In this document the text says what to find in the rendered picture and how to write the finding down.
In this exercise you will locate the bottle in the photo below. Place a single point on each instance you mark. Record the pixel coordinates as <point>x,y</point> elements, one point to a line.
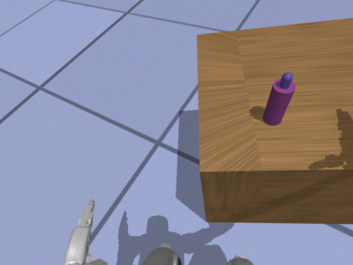
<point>279,98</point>

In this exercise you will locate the left robot hand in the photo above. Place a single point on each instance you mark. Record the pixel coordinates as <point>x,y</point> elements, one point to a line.
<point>78,246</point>

